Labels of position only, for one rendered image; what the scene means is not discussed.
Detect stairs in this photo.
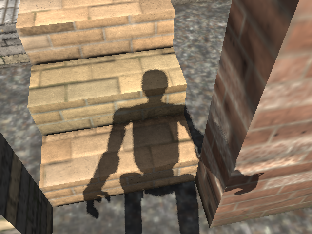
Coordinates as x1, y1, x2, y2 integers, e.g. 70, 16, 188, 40
16, 0, 200, 208

